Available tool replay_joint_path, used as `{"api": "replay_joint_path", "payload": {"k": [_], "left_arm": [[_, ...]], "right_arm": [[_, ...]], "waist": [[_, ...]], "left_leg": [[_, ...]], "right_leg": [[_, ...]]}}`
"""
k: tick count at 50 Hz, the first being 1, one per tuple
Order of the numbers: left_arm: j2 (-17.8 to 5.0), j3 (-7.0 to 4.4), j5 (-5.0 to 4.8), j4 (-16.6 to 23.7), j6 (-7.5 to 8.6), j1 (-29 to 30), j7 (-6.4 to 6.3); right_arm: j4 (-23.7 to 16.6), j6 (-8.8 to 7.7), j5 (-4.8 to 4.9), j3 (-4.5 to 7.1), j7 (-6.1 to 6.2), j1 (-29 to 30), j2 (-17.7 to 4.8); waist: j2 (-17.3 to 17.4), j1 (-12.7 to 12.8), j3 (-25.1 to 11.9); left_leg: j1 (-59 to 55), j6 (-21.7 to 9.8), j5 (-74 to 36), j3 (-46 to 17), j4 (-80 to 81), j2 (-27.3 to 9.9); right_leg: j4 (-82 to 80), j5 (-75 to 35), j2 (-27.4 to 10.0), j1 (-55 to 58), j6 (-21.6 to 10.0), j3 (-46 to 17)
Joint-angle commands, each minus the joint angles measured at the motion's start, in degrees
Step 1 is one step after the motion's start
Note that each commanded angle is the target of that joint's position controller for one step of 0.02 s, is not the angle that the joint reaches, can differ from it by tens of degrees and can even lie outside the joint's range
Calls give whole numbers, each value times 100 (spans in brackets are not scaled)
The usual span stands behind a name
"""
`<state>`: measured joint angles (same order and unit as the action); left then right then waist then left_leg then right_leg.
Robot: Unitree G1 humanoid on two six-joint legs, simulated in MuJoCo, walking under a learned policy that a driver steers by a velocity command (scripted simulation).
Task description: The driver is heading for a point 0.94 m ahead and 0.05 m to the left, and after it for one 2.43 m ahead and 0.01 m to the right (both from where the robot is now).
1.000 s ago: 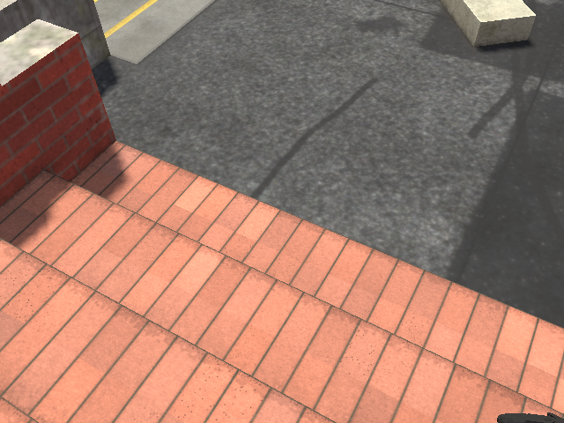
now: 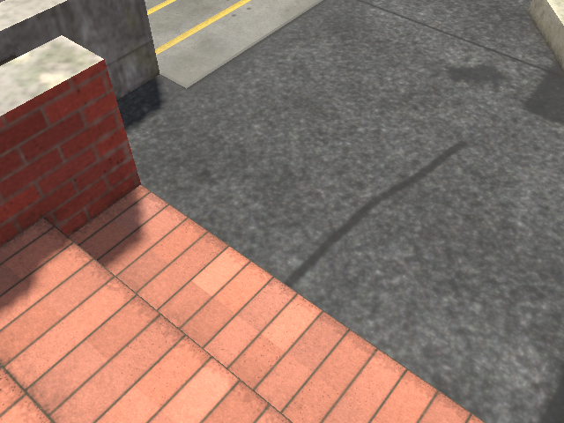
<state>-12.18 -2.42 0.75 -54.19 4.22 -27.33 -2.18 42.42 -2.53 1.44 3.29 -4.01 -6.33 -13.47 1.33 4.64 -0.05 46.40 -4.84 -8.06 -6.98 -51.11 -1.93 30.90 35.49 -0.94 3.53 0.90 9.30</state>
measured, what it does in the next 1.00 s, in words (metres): goes down: left foot 0.15 m lower, then right foot 0.15 m lower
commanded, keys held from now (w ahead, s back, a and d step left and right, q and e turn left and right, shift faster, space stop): w+q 0.26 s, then w+e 0.52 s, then e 0.22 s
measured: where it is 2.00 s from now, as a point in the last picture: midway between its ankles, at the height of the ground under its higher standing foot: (278, 355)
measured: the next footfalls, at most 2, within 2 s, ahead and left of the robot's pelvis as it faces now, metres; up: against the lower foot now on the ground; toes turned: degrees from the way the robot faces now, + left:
left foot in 0.16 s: +0.31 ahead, +0.16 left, -0.15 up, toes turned +6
right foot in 0.78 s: +0.66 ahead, -0.04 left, -0.29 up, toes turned +3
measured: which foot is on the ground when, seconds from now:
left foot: up 0.00-0.14, down 0.16-0.80, up 0.82-1.00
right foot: down 0.00-0.16, up 0.18-0.76, down 0.78-1.00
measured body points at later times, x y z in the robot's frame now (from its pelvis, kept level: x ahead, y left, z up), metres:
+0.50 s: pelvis +0.32 +0.10 -0.12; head +0.33 +0.11 +0.33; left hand +0.41 +0.38 -0.23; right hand +0.40 -0.15 -0.25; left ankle +0.27 +0.16 -0.84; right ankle +0.51 -0.06 -0.78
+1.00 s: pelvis +0.61 +0.06 -0.26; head +0.64 +0.06 +0.19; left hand +0.67 +0.30 -0.39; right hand +0.72 -0.20 -0.36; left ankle +0.63 +0.19 -0.75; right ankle +0.62 -0.04 -0.99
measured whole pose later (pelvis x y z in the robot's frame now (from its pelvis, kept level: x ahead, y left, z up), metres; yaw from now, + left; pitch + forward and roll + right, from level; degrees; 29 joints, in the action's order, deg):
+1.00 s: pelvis +0.61 +0.06 -0.26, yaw -7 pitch +3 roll +0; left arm -12.2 -1.4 1.3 -46.2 -1.1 -20.5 0.9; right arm 40.9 -2.5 -0.5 0.0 4.5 -10.7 -11.6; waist -0.7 -0.3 -0.1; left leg 56.3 3.6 34.0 -1.8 -108.3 -0.7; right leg 29.8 12.8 6.0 -19.5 -3.4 -7.9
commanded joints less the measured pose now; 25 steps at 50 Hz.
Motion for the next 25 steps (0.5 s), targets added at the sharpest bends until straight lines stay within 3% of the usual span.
{"api": "replay_joint_path", "payload": {"k": [1,2,3,4,6,7,8,9,10,11,12,13,14,15,16,17,18,19,20,21,22,23,24,25], "left_arm": [[-534,-53,7,220,-63,-36,-97],[-667,-100,-11,243,-40,33,-39],[-874,-154,-72,215,-39,129,7],[-984,-187,-123,243,-54,223,39],[-1061,-212,-147,232,-123,179,105],[-1109,-251,-265,176,-94,285,172],[-1065,-303,-309,176,28,260,247],[-376,-180,-49,434,157,-422,275],[-706,-129,-187,671,318,-924,326],[-797,-129,-333,934,355,-494,298],[-795,-137,-395,1088,370,31,190],[-785,-206,-341,1161,271,527,-4],[-650,-199,-281,1105,125,318,-83],[-755,-244,-180,944,-6,27,-108],[-788,-293,-151,886,-96,-135,-88],[-851,-340,-171,987,-133,144,-88],[-807,-327,-125,1189,-129,619,-102],[-641,-284,-41,1274,-150,907,-99],[-547,-259,-18,1171,-142,812,-60],[-533,-284,-72,1053,-124,570,18],[-749,-356,-88,1180,-84,815,73],[-760,-368,-111,1340,-19,1271,144],[-687,-350,-73,1430,-5,1529,191],[-534,-327,-76,1499,-7,1783,244]], "right_arm": [[-746,-232,19,-73,-280,1478,-36],[-595,-205,32,-45,-331,1264,-37],[-512,-122,98,-9,-293,1024,-62],[-342,-19,103,56,-229,594,-214],[289,191,14,275,-41,-787,-636],[579,231,-57,394,48,-1527,-831],[765,264,-166,468,146,-1982,-1052],[802,127,-336,377,157,-1889,-1561],[595,47,-309,318,99,-2077,-1476],[637,124,-113,438,58,-2205,-1487],[615,112,59,396,76,-1857,-1362],[281,57,47,301,128,-864,-1121],[311,0,-125,263,170,-584,-1045],[331,-66,-212,197,187,-587,-799],[404,-134,-251,160,216,-608,-723],[463,-199,-229,121,284,-537,-666],[579,-231,-222,120,375,-692,-699],[717,-228,-243,130,467,-962,-750],[771,-219,-301,146,495,-1096,-822],[818,-226,-348,164,513,-1140,-868],[766,-273,-234,143,525,-1078,-808],[872,-291,-112,94,593,-1174,-596],[934,-286,-79,44,641,-1287,-454],[1005,-314,-89,22,677,-1471,-387]], "waist": [[-328,160,1165],[-356,151,1010],[-528,33,896],[-613,-173,825],[-658,-713,224],[-639,-1218,-42],[437,-1572,-101],[1810,-864,-685],[1400,-826,-2124],[673,-1025,-2515],[-1,-785,-2025],[-654,-540,-1010],[-335,-243,-798],[-503,-171,-757],[-320,-66,-632],[-165,-57,-348],[134,-174,-154],[173,-291,-186],[57,-276,-356],[194,-223,-428],[30,-243,-244],[164,-371,-143],[51,-457,32],[134,-550,135]], "left_leg": [[-242,33,-1966,587,1900,-11],[-1859,84,-2721,726,1843,156],[-2377,144,-2439,702,1759,247],[-2544,180,-2017,682,1876,323],[-3164,56,-1707,773,2430,275],[-4454,-69,-2012,1043,2781,303],[-5825,-399,-2301,805,3066,142],[-7610,-715,-4892,-130,814,-434],[-8315,-1772,-4640,-1568,613,-1283],[-8005,-2142,-1511,-2370,1766,-1568],[-6999,-1871,1392,-2829,2748,-1483],[-5176,-1576,1931,-3071,3310,-1466],[-4162,-1805,1034,-3436,3159,-1822],[-3491,-1734,534,-3171,3068,-1745],[-2946,-1615,353,-2606,3048,-1568],[-2421,-1451,335,-2094,3120,-1335],[-2398,-1324,-18,-1795,3136,-1205],[-2457,-1200,-418,-1422,3094,-1026],[-2385,-1069,-628,-986,2991,-773],[-2514,-951,-790,-825,2829,-760],[-2437,-722,-401,-488,2869,-501],[-2675,-500,261,-381,2750,-457],[-2536,-299,873,19,2751,-241],[-2560,-258,1259,6,2656,-274]], "right_leg": [[-616,-3115,-1147,-866,-440,-217],[-699,-2568,-1110,-1880,-430,20],[-613,-2618,-1124,-1856,-416,43],[-136,-3185,-1096,-1386,-348,81],[1910,-4817,-1154,-187,-201,48],[3413,-5102,-1068,-726,-49,188],[5819,-2331,-376,-2084,206,130],[7910,1865,-137,-4421,278,-653],[7684,1332,-101,-4726,287,-1832],[7018,903,-227,-4877,240,-1831],[6005,-149,-377,-4971,90,-1751],[5500,-1338,-400,-4690,135,-1661],[5531,-1558,-530,-4412,375,-1785],[5220,-1550,-718,-3939,489,-1890],[4810,-1569,-836,-3625,523,-1927],[4261,-1613,-911,-3524,484,-1900],[3832,-1915,-916,-3793,434,-1837],[3539,-2352,-835,-3817,380,-1740],[3434,-3115,-660,-3552,318,-1534],[3575,-3654,-577,-3551,226,-1538],[2989,-4278,-498,-3645,86,-1568],[2460,-4828,-509,-3811,-25,-1796],[1623,-5569,-339,-3648,-77,-1643],[1340,-5996,-183,-3537,-101,-1613]]}}
Keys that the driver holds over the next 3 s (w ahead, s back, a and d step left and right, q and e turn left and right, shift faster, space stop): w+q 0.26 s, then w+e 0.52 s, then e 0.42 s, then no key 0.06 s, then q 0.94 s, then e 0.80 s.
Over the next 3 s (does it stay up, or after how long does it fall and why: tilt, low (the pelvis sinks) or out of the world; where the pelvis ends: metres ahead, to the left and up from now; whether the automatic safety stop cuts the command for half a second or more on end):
stays up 0.84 0.15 -0.26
